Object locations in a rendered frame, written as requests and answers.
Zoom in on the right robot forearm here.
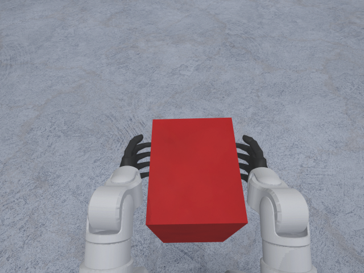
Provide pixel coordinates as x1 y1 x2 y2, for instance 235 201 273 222
247 167 317 273

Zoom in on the carton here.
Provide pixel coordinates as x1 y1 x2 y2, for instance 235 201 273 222
146 118 248 243

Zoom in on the robot right hand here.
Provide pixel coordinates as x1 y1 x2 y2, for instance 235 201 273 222
235 135 268 182

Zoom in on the robot left hand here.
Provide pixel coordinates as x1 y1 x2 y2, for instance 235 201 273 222
119 134 151 179

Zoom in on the left robot forearm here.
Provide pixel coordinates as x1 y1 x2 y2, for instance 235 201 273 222
79 166 143 273

